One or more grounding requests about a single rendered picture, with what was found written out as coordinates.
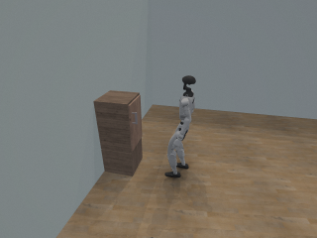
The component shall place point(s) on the robot left upper arm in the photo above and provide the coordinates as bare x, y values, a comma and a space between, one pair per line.
185, 103

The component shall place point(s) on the cupboard door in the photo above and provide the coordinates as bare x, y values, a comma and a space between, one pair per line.
136, 131

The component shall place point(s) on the robot torso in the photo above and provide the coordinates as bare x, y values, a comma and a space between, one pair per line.
181, 112

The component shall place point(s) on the left robot hand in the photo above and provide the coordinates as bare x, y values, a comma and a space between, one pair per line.
176, 143

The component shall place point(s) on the handle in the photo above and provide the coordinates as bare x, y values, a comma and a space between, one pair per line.
136, 118

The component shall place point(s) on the left robot thigh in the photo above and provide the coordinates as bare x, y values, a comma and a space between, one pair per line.
170, 143

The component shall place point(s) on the robot left forearm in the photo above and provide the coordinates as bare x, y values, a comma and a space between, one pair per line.
184, 128

